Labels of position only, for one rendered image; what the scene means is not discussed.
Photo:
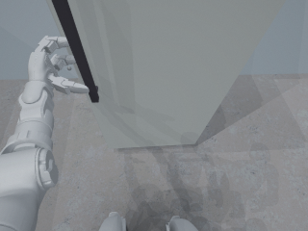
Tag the fridge door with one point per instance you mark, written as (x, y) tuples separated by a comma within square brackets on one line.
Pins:
[(163, 67)]

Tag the robot left thigh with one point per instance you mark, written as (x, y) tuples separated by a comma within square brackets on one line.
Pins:
[(114, 223)]

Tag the robot left forearm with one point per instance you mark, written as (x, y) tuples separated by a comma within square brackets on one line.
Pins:
[(35, 125)]

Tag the left robot upper arm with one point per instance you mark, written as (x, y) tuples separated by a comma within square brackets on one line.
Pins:
[(25, 177)]

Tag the left robot hand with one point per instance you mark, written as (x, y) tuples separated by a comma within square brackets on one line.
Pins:
[(40, 66)]

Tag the right robot shin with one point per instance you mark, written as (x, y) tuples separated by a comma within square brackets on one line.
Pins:
[(174, 217)]

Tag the handle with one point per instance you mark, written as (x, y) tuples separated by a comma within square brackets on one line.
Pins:
[(67, 21)]

